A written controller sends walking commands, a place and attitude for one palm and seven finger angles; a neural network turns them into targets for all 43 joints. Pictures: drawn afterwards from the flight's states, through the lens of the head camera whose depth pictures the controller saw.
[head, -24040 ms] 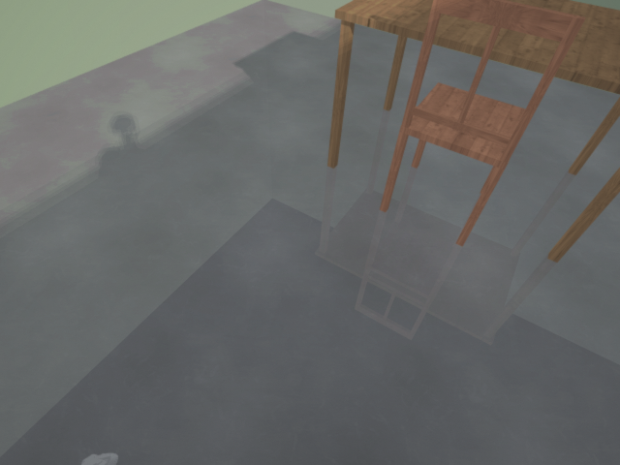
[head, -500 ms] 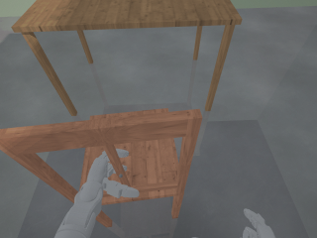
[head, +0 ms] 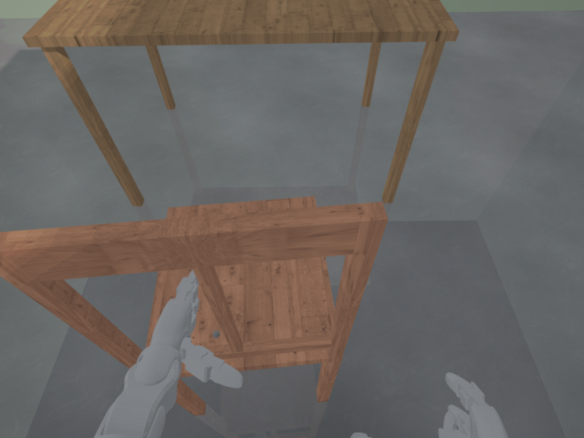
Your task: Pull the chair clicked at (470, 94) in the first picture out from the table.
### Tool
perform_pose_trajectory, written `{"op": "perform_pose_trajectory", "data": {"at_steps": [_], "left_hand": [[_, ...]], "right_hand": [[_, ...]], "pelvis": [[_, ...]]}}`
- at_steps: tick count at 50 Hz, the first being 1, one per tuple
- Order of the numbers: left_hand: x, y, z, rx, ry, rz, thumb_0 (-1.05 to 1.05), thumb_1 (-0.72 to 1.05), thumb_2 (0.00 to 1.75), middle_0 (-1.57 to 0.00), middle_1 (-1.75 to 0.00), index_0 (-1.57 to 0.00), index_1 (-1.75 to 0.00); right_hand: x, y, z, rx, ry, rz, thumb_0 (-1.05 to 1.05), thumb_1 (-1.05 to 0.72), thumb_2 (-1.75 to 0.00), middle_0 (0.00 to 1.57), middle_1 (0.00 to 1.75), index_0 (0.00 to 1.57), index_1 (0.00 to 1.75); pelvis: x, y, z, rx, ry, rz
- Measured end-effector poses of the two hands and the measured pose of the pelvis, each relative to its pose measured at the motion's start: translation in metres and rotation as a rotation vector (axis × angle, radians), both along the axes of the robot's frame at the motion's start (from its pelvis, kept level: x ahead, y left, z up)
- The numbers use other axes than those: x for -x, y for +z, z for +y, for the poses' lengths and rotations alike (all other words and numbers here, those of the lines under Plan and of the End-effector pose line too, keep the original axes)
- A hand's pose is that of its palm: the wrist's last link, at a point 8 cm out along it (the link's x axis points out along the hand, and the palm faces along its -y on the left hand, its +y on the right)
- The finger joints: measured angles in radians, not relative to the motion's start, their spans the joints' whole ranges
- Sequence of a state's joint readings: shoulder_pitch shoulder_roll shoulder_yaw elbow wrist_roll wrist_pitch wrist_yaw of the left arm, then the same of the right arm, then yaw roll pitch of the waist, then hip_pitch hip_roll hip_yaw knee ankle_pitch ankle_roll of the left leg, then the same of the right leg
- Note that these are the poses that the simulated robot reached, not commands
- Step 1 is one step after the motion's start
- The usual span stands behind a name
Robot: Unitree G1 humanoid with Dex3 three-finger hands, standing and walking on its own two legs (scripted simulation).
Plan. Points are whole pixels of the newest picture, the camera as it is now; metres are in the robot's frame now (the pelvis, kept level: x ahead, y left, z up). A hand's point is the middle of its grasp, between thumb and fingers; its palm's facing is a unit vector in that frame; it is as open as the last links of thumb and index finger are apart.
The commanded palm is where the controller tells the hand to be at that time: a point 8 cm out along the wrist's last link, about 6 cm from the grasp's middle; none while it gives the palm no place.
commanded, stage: draw the fingers out of the gap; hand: left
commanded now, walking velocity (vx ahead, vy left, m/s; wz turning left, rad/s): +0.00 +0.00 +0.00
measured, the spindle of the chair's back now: (223, 314) +0.30 +0.11 -0.03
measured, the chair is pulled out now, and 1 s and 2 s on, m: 0.67 0.67 0.67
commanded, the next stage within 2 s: draw the hand back to the body in 0.66 s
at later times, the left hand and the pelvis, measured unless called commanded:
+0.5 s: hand (208, 400) +0.19 +0.11 -0.03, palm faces -0.08 -0.99 -0.14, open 17.5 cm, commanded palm +0.17 +0.17 -0.01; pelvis +0.00 +0.00 -0.02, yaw +2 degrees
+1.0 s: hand (172, 408) +0.17 +0.14 +0.04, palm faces +0.04 -1.00 -0.01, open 17.5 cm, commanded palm +0.12 +0.19 +0.04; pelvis -0.01 +0.00 -0.04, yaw +1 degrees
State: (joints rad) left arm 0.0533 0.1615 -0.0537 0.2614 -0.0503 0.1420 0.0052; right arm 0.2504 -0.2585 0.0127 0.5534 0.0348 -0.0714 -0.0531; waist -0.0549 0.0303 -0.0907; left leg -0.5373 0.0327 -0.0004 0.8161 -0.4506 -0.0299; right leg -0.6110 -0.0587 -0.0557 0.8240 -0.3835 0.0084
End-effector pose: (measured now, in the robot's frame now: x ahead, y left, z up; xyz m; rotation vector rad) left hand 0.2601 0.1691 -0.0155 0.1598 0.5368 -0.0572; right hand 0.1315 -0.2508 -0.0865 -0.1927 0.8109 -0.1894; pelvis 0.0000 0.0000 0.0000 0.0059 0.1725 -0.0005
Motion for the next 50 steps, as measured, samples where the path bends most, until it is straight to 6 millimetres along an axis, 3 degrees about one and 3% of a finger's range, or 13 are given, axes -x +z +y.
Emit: {"op": "perform_pose_trajectory", "data": {"at_steps": [15, 26, 40, 45, 50], "left_hand": [[0.069, 0.001, 0.002, -0.009, 0.015, 0.02, -0.01, -0.54, 0.2, 0.0, 0.0, 0.0, 0.0], [0.09, 0.004, -0.001, -0.004, 0.016, 0.015, -0.01, -0.54, 0.2, 0.0, 0.0, 0.0, 0.0], [0.13, 0.005, 0.005, 0.001, 0.035, 0.053, -0.01, -0.54, 0.2, 0.0, 0.0, 0.0, 0.0], [0.126, 0.024, 0.008, 0.153, 0.108, -0.161, -0.01, -0.54, 0.2, 0.0, 0.0, 0.0, 0.0], [0.116, 0.054, 0.022, 0.136, 0.096, -0.474, -0.01, -0.54, 0.2, 0.0, 0.0, 0.0, 0.0]], "right_hand": [[-0.028, 0.006, 0.014, 0.003, 0.052, -0.108, 0.01, -0.9, -0.89, 0.2, 0.3, 0.2, 0.3], [-0.039, 0.008, 0.027, -0.009, 0.076, -0.165, 0.01, -0.9, -0.89, 0.21, 0.3, 0.2, 0.3], [-0.036, 0.007, 0.023, 0.01, 0.043, -0.183, 0.01, -0.9, -0.89, 0.2, 0.3, 0.2, 0.3], [-0.036, 0.001, 0.024, 0.017, 0.051, -0.202, 0.01, -0.9, -0.89, 0.2, 0.3, 0.2, 0.3], [-0.037, -0.016, 0.027, -0.013, 0.073, -0.194, 0.01, -0.9, -0.89, 0.2, 0.3, 0.2, 0.3]], "pelvis": [[-0.003, -0.009, 0.002, 0.009, 0.02, 0.007], [0.001, -0.016, 0.002, 0.012, 0.029, 0.008], [0.002, -0.022, 0.004, 0.021, 0.033, 0.019], [0.006, -0.03, 0.004, 0.024, 0.033, 0.038], [0.012, -0.043, 0.003, 0.028, 0.031, 0.059]]}}
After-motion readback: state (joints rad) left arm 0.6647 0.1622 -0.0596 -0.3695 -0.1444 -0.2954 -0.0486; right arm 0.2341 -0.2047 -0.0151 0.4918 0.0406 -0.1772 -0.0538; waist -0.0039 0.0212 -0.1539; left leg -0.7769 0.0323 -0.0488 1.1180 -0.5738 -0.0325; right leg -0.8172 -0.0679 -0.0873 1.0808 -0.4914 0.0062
